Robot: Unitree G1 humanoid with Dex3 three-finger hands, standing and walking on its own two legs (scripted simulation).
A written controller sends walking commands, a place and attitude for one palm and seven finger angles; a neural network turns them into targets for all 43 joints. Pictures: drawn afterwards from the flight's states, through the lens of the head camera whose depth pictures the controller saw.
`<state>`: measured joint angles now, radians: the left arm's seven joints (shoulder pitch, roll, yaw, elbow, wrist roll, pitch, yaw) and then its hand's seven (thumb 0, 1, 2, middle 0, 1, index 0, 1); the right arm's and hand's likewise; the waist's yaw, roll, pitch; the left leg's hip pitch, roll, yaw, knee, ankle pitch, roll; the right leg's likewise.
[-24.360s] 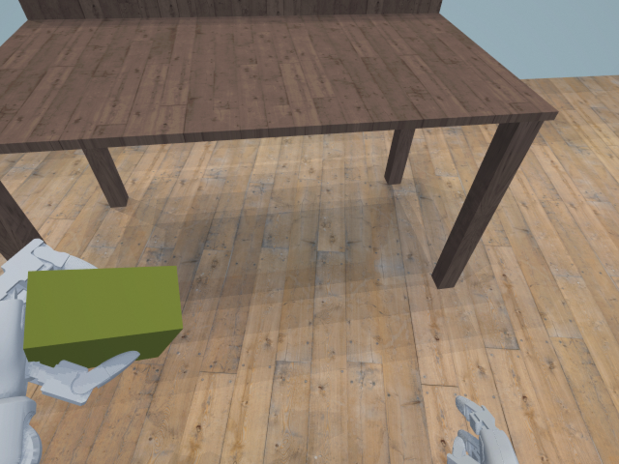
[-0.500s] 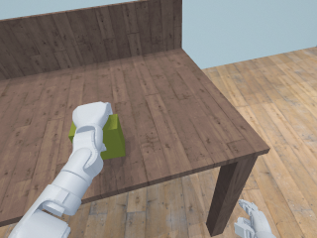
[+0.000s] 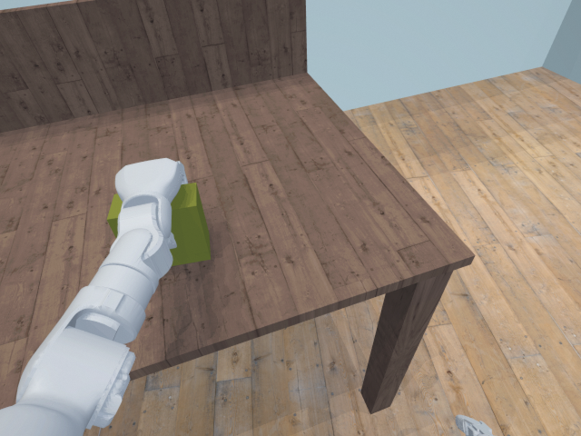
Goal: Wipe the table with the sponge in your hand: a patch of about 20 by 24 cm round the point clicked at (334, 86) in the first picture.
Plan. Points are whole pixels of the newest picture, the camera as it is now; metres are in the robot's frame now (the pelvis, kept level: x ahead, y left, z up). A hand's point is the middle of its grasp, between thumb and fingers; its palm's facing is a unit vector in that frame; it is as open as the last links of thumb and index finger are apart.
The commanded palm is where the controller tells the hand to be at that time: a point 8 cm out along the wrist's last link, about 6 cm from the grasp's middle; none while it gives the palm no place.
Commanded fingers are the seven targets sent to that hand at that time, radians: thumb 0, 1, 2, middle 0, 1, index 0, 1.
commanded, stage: wipe forward along the third lane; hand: left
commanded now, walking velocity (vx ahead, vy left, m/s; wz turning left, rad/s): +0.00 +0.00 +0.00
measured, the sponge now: (167, 236) +0.40 +0.23 +0.06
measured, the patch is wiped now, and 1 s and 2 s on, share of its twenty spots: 0.85 0.95 0.95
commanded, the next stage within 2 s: wipe back along the third lane in 0.80 s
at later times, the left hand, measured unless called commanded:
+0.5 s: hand (160, 189) +0.46 +0.24 +0.11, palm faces -0.07 -0.02 -1.00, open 10.3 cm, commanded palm +0.45 +0.25 +0.14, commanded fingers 0.00 0.10 1.30 -1.20 -1.60 -1.20 -1.60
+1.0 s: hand (155, 174) +0.50 +0.26 +0.11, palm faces -0.08 -0.01 -1.00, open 10.3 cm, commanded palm +0.47 +0.25 +0.14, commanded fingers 0.00 0.10 1.30 -1.20 -1.60 -1.20 -1.60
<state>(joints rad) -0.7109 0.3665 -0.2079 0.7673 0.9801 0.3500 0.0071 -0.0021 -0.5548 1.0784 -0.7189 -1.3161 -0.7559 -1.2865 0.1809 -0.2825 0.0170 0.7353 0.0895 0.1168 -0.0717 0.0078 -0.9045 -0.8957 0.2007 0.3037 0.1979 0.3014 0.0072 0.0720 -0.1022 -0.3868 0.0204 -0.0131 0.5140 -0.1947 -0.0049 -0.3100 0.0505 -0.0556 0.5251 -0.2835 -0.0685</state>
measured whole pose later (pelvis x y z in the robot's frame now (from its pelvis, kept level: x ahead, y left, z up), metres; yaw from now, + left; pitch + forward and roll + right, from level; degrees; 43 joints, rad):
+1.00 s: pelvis +0.02 +0.04 +0.00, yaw -2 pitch +12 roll -2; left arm -0.98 0.44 -0.12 1.11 1.05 0.29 0.07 0.01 -0.56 1.09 -0.72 -1.32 -0.75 -1.30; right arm 0.30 -0.27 -0.02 0.76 0.05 0.14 -0.03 0.00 -0.90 -0.90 0.20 0.30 0.20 0.30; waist -0.08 0.06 -0.15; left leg -0.54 0.01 0.02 0.58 -0.24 0.03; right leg -0.43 0.04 -0.02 0.51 -0.28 -0.02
